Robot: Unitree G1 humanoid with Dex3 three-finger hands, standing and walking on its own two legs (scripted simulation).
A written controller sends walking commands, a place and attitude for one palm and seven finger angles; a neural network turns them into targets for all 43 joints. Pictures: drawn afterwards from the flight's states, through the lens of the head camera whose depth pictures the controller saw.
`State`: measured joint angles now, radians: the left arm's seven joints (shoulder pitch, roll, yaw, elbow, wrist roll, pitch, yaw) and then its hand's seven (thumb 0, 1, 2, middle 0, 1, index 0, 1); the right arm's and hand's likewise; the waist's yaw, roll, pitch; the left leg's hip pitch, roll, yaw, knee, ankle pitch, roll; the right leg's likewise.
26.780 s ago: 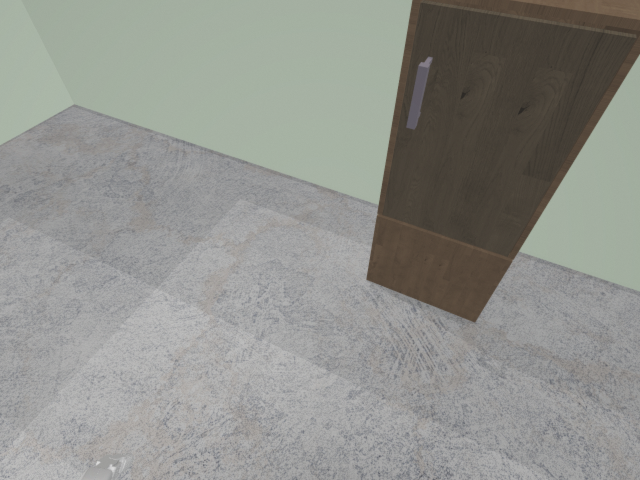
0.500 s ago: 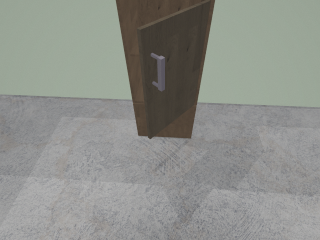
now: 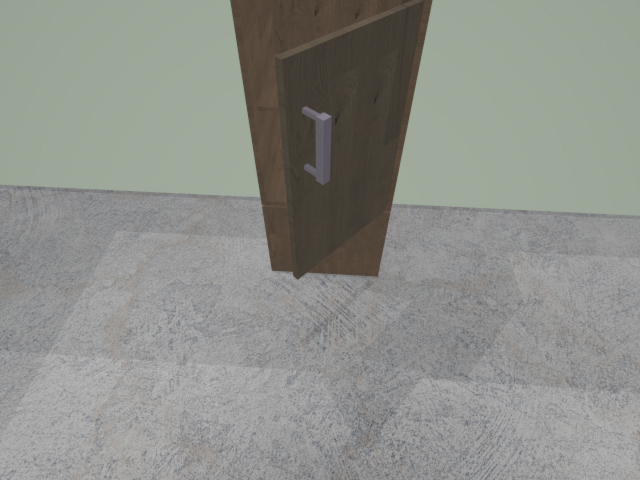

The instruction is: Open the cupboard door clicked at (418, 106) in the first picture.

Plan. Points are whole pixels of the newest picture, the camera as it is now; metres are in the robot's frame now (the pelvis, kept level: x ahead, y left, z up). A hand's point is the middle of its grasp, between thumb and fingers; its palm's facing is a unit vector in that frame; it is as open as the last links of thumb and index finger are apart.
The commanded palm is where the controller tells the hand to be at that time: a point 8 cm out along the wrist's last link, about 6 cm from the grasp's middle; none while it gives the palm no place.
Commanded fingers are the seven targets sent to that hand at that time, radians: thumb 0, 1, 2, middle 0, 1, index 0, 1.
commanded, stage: look to check the result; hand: left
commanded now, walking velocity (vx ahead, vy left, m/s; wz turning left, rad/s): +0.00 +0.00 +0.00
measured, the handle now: (315, 146) +0.67 +0.05 +0.04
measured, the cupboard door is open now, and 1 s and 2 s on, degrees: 49 49 49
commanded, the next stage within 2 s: walk to a spot facing it in 0.44 s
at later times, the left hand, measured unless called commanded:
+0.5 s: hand out of the picture +0.06 +0.22 -0.16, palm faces +0.00 -0.96 -0.30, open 7.4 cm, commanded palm none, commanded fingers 0.00 0.90 0.90 -0.20 -0.30 -0.20 -0.30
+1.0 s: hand out of the picture +0.09 +0.17 -0.17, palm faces -0.14 -0.95 -0.29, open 7.4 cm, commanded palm none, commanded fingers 0.00 0.90 0.90 -0.20 -0.30 -0.20 -0.30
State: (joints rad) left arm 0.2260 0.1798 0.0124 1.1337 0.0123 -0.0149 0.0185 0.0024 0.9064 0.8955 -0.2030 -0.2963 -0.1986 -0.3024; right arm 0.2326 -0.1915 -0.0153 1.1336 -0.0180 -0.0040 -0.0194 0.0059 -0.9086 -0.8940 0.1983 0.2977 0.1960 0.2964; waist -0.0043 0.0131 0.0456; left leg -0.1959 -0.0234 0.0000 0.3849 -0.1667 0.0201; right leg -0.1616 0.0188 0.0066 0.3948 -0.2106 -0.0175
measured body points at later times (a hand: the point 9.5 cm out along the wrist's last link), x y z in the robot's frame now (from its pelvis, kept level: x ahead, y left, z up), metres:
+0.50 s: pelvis +0.01 +0.00 +0.00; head +0.03 -0.01 +0.45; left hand +0.06 +0.27 -0.14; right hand +0.07 -0.27 -0.15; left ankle +0.03 +0.11 -0.74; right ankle +0.00 -0.11 -0.74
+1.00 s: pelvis +0.01 -0.03 -0.02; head +0.05 -0.07 +0.42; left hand +0.10 +0.22 -0.15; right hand +0.02 -0.29 -0.19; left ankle +0.03 +0.10 -0.74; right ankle -0.01 -0.12 -0.75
